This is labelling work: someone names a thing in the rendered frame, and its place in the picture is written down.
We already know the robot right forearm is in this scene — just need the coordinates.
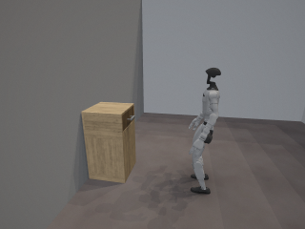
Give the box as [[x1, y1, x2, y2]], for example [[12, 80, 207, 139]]
[[197, 111, 203, 121]]

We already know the left robot hand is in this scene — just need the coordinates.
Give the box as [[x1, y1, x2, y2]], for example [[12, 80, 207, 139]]
[[189, 138, 204, 158]]

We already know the left robot upper arm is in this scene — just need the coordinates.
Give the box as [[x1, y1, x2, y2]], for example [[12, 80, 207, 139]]
[[208, 91, 219, 119]]

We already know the robot right foot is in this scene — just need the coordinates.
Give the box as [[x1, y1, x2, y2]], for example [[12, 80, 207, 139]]
[[191, 174, 209, 180]]

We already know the robot left forearm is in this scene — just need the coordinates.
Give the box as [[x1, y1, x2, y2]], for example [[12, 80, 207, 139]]
[[199, 114, 217, 141]]

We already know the handle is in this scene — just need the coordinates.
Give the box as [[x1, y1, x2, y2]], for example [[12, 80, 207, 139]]
[[127, 115, 135, 120]]

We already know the cabinet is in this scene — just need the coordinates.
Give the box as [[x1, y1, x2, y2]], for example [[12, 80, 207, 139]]
[[81, 102, 136, 183]]

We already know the drawer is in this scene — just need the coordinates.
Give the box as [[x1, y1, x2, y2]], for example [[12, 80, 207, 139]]
[[122, 106, 134, 131]]

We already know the right robot hand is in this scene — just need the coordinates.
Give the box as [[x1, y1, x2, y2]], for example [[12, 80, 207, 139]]
[[189, 118, 200, 131]]

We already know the humanoid robot head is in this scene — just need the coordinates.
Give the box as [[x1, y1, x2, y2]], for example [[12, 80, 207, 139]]
[[205, 68, 221, 91]]

